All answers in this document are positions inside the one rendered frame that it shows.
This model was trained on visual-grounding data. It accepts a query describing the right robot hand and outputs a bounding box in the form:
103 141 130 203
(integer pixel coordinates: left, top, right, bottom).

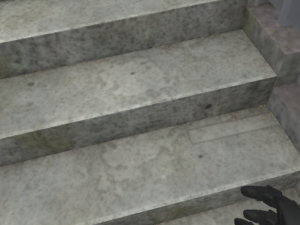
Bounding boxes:
234 185 300 225

